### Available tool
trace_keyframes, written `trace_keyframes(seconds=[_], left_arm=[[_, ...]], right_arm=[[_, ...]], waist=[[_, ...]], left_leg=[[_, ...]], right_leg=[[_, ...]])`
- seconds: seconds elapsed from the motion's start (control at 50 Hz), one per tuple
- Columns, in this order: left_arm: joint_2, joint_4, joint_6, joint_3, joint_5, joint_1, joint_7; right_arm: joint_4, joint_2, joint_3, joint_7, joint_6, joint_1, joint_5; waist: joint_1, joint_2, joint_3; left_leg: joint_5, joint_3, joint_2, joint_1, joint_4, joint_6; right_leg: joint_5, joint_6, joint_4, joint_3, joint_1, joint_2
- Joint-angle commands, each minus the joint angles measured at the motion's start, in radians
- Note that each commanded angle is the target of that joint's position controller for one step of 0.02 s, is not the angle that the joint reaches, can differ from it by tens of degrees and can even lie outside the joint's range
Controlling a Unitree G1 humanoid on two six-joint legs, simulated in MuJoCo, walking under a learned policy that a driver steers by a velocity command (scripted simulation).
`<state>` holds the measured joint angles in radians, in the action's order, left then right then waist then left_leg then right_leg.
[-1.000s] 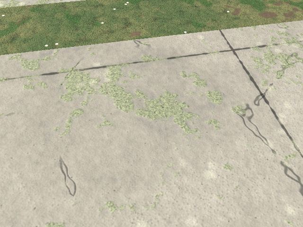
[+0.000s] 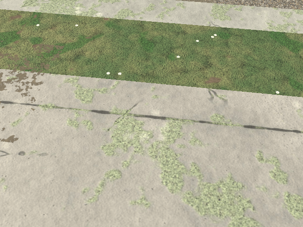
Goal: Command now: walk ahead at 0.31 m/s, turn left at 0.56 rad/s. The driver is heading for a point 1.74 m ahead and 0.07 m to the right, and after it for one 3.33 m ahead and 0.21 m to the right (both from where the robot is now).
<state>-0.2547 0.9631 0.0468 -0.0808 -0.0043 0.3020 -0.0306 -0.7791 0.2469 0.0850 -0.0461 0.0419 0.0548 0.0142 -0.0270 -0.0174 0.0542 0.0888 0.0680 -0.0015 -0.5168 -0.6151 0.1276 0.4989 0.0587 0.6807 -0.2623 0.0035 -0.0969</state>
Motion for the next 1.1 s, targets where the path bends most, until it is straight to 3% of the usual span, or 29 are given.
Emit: trace_keyframes(seconds=[0.02, 0.04, 0.06, 0.08, 0.1, 0.14, 0.2, 0.26, 0.32, 0.4, 0.44, 0.46, 0.48, 0.5, 0.52, 0.54, 0.56, 0.6, 0.66, 0.72, 0.8, 1.1], left_arm=[[-0.092, -0.134, 0.065, 0.009, 0.006, 0.033, 0.018], [-0.128, -0.160, 0.077, -0.003, -0.030, -0.075, 0.022], [-0.122, -0.168, 0.080, 0.000, -0.028, -0.114, 0.016], [-0.129, -0.154, 0.072, -0.007, -0.005, -0.122, 0.003], [-0.149, -0.158, 0.056, -0.018, 0.006, -0.116, -0.003], [-0.134, -0.172, 0.025, -0.022, 0.010, -0.093, -0.008], [-0.104, -0.186, 0.004, -0.013, 0.019, -0.106, -0.017], [-0.099, -0.199, -0.008, -0.006, 0.015, -0.156, -0.014], [-0.100, -0.218, -0.013, -0.002, 0.008, -0.223, -0.007], [-0.113, -0.225, -0.007, -0.002, 0.006, -0.252, 0.004], [-0.111, -0.224, 0.003, -0.001, 0.007, -0.240, 0.012], [-0.100, -0.216, 0.010, 0.001, 0.010, -0.215, 0.017], [-0.114, -0.210, 0.018, 0.000, 0.021, -0.192, 0.019], [-0.180, -0.213, 0.021, -0.010, 0.036, -0.170, 0.014], [-0.187, -0.208, 0.012, -0.010, 0.041, -0.186, 0.011], [-0.116, -0.201, 0.004, 0.008, 0.031, -0.185, 0.012], [-0.094, -0.199, 0.001, 0.016, 0.023, -0.198, 0.014], [-0.118, -0.202, -0.005, 0.012, 0.016, -0.230, 0.021], [-0.128, -0.198, 0.002, 0.009, 0.016, -0.223, 0.028], [-0.104, -0.184, 0.000, 0.015, 0.013, -0.214, 0.022], [-0.103, -0.165, -0.010, 0.015, 0.011, -0.217, 0.017], [-0.103, -0.048, -0.026, 0.016, 0.008, -0.212, 0.007]], right_arm=[[0.028, 0.310, 0.079, 0.023, 0.007, 0.320, -0.025], [0.039, 0.251, 0.062, 0.019, 0.011, 0.286, -0.026], [0.043, 0.201, 0.052, 0.021, 0.016, 0.221, -0.003], [0.058, 0.168, 0.043, 0.026, 0.014, 0.155, 0.009], [0.072, 0.148, 0.036, 0.031, 0.010, 0.116, 0.003], [0.084, 0.162, 0.036, 0.035, 0.008, 0.102, -0.016], [0.085, 0.194, 0.045, 0.050, 0.002, 0.121, -0.012], [0.085, 0.178, 0.035, 0.068, -0.018, 0.125, -0.004], [0.078, 0.168, 0.025, 0.077, -0.030, 0.132, -0.013], [0.066, 0.156, 0.010, 0.072, -0.038, 0.133, -0.025], [0.063, 0.141, -0.001, 0.070, -0.040, 0.126, -0.020], [0.063, 0.128, -0.009, 0.071, -0.040, 0.114, -0.013], [0.059, 0.117, -0.016, 0.072, -0.036, 0.133, -0.014], [0.064, 0.096, -0.023, 0.070, -0.027, 0.183, -0.037], [0.048, 0.092, -0.020, 0.070, -0.022, 0.262, -0.035], [0.050, 0.113, -0.020, 0.070, -0.024, 0.228, -0.036], [0.061, 0.127, -0.015, 0.070, -0.032, 0.179, -0.031], [0.057, 0.114, -0.016, 0.068, -0.060, 0.157, -0.030], [0.042, 0.115, -0.015, 0.060, -0.071, 0.146, -0.025], [0.033, 0.106, -0.017, 0.059, -0.057, 0.138, -0.026], [0.013, 0.099, -0.018, 0.063, -0.045, 0.143, -0.026], [-0.089, 0.094, -0.024, 0.073, -0.029, 0.163, -0.022]], waist=[[0.100, -0.157, -0.517], [0.125, -0.064, -0.436], [0.097, -0.015, -0.302], [0.062, 0.036, -0.220], [0.029, 0.029, -0.188], [-0.008, 0.011, -0.176], [-0.010, -0.021, -0.194], [0.013, -0.058, -0.210], [0.041, -0.081, -0.189], [0.058, -0.102, -0.155], [0.046, -0.106, -0.148], [0.020, -0.098, -0.145], [0.008, -0.071, -0.150], [0.043, 0.031, -0.198], [0.093, 0.180, -0.219], [0.069, 0.223, -0.231], [0.057, 0.214, -0.214], [0.063, 0.179, -0.179], [0.032, 0.064, -0.128], [0.021, 0.034, -0.125], [0.016, 0.000, -0.110], [0.018, 0.012, -0.059]], left_leg=[[-0.594, -0.793, -0.391, 0.914, 0.170, 0.363], [-0.651, -0.643, -0.344, 0.851, 0.187, 0.308], [-0.594, -0.501, -0.284, 0.710, 0.193, 0.249], [-0.537, -0.432, -0.241, 0.564, 0.221, 0.206], [-0.538, -0.396, -0.218, 0.444, 0.251, 0.195], [-0.587, -0.363, -0.195, 0.327, 0.275, 0.188], [-0.632, -0.315, -0.166, 0.301, 0.268, 0.169], [-0.526, -0.296, -0.146, 0.318, 0.259, 0.125], [-0.390, -0.310, -0.144, 0.321, 0.262, 0.098], [-0.333, -0.349, -0.158, 0.333, 0.224, 0.099], [-0.347, -0.374, -0.160, 0.345, 0.176, 0.088], [-0.321, -0.372, -0.141, 0.335, 0.147, 0.063], [-0.251, -0.371, -0.106, 0.303, 0.127, 0.021], [-0.089, -0.321, -0.037, 0.246, 0.052, -0.028], [0.213, -0.234, 0.050, 0.157, -0.008, -0.081], [0.307, -0.198, 0.035, 0.171, -0.018, -0.116], [0.273, -0.188, 0.015, 0.197, 0.005, -0.126], [0.142, -0.187, 0.004, 0.277, 0.092, -0.119], [0.045, -0.219, -0.007, 0.280, 0.140, -0.065], [-0.004, -0.235, -0.021, 0.268, 0.153, -0.057], [-0.017, -0.234, -0.021, 0.263, 0.161, -0.069], [0.025, -0.217, -0.018, 0.277, 0.203, -0.081]], right_leg=[[0.213, 0.015, 0.813, 0.307, 0.643, 0.148], [0.129, -0.008, 0.806, 0.358, 0.700, 0.094], [0.034, -0.022, 0.714, 0.343, 0.726, 0.052], [-0.026, -0.018, 0.643, 0.336, 0.693, 0.019], [-0.059, -0.016, 0.598, 0.340, 0.626, 0.003], [-0.085, -0.008, 0.520, 0.334, 0.553, 0.010], [-0.170, 0.013, 0.379, 0.323, 0.561, 0.037], [-0.292, 0.025, 0.252, 0.326, 0.563, 0.037], [-0.353, 0.024, 0.139, 0.331, 0.538, 0.037], [-0.295, 0.010, 0.020, 0.321, 0.471, 0.054], [-0.273, -0.015, -0.076, 0.307, 0.414, 0.069], [-0.363, -0.036, -0.200, 0.298, 0.341, 0.074], [-0.567, -0.062, -0.300, 0.333, 0.232, 0.041], [-0.880, -0.109, -0.258, 0.435, 0.098, -0.086], [-1.015, -0.226, -0.218, 0.516, 0.030, -0.176], [-0.926, -0.294, -0.251, 0.583, 0.069, -0.222], [-0.836, -0.280, -0.264, 0.580, 0.102, -0.197], [-0.654, -0.200, -0.258, 0.498, 0.188, -0.115], [-0.475, -0.102, -0.211, 0.355, 0.210, 0.005], [-0.524, -0.096, -0.182, 0.336, 0.169, 0.021], [-0.524, -0.100, -0.175, 0.332, 0.150, 0.028], [-0.462, -0.087, -0.217, 0.328, 0.136, 0.049]])
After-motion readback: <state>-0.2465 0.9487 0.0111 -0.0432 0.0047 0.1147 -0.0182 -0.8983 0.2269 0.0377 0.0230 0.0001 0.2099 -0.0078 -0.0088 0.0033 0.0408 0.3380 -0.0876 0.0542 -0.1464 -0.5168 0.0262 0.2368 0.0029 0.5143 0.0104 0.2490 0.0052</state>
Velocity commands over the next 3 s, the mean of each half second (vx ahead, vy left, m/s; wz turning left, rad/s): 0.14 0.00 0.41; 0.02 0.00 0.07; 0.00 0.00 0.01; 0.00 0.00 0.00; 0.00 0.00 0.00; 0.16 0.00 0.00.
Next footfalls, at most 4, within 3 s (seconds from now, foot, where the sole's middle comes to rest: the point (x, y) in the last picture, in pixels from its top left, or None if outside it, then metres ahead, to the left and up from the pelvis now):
0.48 right None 0.27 -0.12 -0.75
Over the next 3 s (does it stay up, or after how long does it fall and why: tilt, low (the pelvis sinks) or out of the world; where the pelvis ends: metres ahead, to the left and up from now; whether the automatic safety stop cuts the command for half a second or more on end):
stays up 0.23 0.00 0.02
